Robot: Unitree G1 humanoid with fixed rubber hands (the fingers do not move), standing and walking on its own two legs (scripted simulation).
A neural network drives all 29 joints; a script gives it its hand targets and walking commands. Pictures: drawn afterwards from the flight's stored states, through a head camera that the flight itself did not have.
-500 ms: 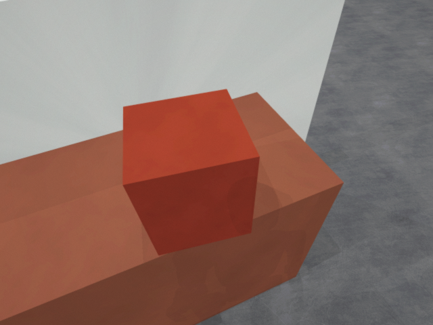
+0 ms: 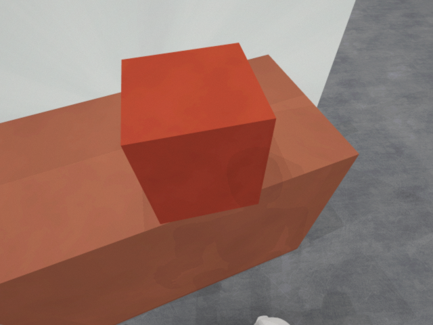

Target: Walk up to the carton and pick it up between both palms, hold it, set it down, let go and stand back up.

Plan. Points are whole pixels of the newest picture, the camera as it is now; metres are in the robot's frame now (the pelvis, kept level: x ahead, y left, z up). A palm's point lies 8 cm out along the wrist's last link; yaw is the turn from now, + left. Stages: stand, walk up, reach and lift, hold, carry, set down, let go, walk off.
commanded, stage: reach and lift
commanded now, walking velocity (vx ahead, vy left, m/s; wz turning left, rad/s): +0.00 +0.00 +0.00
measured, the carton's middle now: (197, 139) +0.45 +0.03 +0.08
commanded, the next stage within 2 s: none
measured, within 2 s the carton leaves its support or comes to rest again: neither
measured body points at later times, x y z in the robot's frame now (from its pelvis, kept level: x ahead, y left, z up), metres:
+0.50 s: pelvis -0.08 -0.02 +0.01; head -0.03 -0.03 +0.46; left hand +0.07 +0.25 -0.08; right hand +0.08 -0.19 -0.11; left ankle -0.04 +0.11 -0.70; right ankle -0.01 -0.09 -0.70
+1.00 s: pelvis -0.08 -0.03 +0.03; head -0.08 -0.02 +0.48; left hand +0.12 +0.22 -0.03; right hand +0.12 -0.20 -0.04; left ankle -0.04 +0.11 -0.70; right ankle -0.01 -0.10 -0.70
